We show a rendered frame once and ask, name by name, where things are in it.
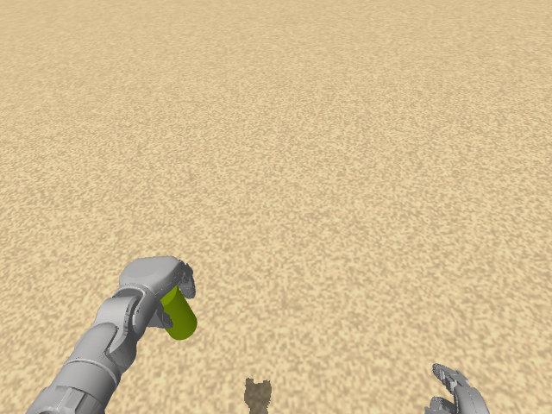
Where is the left robot arm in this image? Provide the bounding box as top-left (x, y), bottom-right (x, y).
top-left (25, 284), bottom-right (157, 414)

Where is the can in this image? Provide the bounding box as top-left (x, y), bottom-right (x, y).
top-left (160, 285), bottom-right (198, 340)

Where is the left robot hand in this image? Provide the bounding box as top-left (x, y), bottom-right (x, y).
top-left (119, 256), bottom-right (196, 329)

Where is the right robot hand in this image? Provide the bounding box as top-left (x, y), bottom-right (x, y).
top-left (424, 364), bottom-right (490, 414)

